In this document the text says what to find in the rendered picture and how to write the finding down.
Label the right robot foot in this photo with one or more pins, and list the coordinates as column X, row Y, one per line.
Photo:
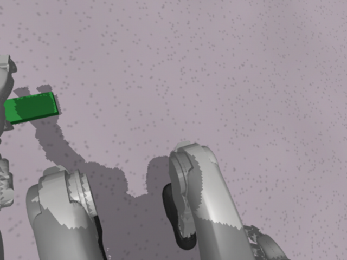
column 172, row 214

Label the right robot hand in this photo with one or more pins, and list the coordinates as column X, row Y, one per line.
column 266, row 248

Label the left robot arm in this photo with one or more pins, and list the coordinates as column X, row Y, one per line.
column 6, row 179

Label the left robot foot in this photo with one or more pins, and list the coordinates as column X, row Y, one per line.
column 99, row 230

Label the small box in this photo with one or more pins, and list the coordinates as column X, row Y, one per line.
column 32, row 107

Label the left robot hand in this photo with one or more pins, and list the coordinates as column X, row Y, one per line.
column 7, row 67

